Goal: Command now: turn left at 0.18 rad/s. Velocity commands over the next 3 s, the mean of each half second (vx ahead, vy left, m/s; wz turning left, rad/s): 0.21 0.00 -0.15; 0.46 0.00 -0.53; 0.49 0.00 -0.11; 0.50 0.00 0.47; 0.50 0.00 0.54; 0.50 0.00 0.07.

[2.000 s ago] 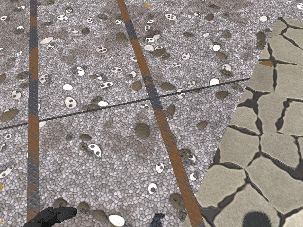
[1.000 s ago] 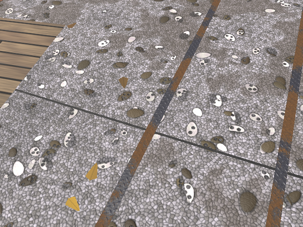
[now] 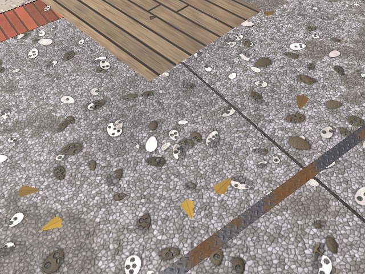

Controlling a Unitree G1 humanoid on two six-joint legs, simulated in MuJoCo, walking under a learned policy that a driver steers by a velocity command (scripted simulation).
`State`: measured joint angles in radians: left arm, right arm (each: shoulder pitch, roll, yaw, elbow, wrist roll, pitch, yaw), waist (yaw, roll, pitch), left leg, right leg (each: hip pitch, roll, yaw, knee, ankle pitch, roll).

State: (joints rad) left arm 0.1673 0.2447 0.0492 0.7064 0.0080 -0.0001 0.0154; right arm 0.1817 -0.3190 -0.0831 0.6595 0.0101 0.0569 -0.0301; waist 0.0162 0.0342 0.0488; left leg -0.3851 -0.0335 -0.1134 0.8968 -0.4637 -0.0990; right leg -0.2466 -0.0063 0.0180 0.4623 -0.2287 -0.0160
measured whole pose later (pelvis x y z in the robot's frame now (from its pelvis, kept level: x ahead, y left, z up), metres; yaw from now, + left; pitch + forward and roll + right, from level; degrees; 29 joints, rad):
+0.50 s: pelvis +0.07 -0.03 -0.02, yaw -8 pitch +1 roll +2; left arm 0.23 0.32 0.06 0.71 -0.03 -0.04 -0.03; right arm 0.33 -0.31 -0.08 0.76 0.01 -0.04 -0.01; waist -0.03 0.03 0.02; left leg -0.15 0.07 0.03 0.69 -0.48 -0.03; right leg -0.39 0.00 -0.06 0.68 -0.29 -0.06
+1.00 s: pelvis +0.33 -0.09 -0.02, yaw -25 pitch +3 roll +2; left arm 0.45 0.31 0.07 0.78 -0.02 -0.01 0.03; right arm -0.01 -0.27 -0.04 0.63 0.00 -0.13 0.03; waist 0.09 -0.02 0.03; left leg -0.49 -0.06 -0.01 0.52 -0.07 0.03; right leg -0.05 0.08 0.24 0.71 -0.54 -0.06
